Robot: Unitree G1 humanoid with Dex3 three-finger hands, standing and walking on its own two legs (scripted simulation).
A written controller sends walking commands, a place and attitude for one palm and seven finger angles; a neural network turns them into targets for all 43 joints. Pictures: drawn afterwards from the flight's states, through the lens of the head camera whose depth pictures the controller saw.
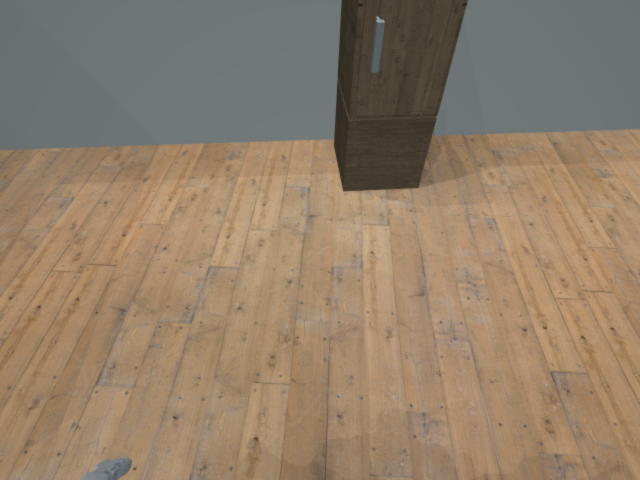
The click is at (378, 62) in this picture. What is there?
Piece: cupboard door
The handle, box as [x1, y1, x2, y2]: [370, 16, 384, 72]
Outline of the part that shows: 378,16 376,16 375,18 376,22 372,57 370,62 371,72 378,71 384,26 383,20 380,20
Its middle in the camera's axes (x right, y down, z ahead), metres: +0.19 -0.69 +1.37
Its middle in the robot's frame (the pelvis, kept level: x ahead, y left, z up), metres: +1.49 -0.13 -0.05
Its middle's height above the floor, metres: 0.72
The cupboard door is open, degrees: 0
